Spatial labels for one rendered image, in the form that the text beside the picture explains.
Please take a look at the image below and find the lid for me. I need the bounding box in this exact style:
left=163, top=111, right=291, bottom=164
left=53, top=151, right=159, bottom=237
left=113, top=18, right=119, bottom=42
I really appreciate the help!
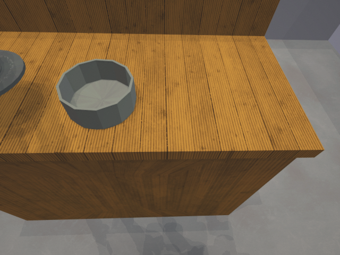
left=0, top=50, right=26, bottom=96

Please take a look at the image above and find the pot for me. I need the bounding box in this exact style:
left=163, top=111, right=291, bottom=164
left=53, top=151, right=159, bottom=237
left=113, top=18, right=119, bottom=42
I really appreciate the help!
left=56, top=59, right=137, bottom=130

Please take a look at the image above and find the table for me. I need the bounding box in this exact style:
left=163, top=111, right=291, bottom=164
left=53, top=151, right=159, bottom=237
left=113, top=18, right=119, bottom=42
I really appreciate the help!
left=0, top=0, right=324, bottom=220

